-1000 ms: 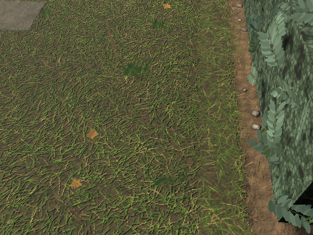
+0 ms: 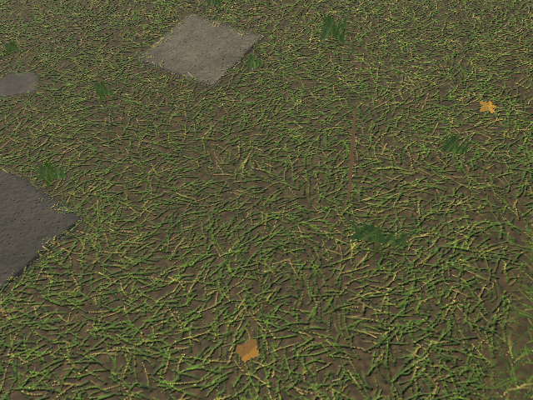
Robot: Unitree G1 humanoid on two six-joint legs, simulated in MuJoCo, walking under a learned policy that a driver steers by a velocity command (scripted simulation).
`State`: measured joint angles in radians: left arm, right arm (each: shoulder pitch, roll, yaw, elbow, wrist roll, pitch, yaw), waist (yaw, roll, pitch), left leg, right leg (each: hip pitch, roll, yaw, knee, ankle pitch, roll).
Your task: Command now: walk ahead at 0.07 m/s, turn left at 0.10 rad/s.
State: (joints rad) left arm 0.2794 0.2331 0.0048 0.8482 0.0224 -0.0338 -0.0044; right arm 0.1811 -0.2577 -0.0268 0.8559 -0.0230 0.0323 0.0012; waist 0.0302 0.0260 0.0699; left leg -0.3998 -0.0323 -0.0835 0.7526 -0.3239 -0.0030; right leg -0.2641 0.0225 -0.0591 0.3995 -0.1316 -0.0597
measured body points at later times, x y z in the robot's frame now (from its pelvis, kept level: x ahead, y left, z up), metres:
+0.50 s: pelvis +0.03 +0.02 +0.00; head +0.04 +0.03 +0.45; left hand +0.04 +0.32 -0.12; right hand +0.20 -0.22 -0.11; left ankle +0.01 +0.13 -0.70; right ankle +0.05 -0.09 -0.74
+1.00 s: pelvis +0.21 +0.12 -0.01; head +0.24 +0.14 +0.44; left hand +0.28 +0.43 -0.10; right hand +0.30 -0.15 -0.13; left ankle +0.04 +0.14 -0.74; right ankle +0.42 +0.07 -0.71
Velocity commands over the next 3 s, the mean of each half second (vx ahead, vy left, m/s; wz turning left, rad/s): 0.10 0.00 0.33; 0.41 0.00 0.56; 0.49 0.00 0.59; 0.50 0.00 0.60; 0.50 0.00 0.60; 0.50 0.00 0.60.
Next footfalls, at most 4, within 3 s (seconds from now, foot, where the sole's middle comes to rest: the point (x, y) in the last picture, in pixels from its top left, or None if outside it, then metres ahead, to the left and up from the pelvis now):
0.08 left None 0.07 0.12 -0.78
0.62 left None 0.08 0.15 -0.78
1.08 right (247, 395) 0.47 0.12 -0.78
1.60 left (112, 364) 0.54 0.47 -0.78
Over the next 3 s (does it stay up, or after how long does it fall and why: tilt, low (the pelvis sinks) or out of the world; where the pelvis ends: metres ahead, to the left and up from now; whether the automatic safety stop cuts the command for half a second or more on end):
stays up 0.74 1.01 0.00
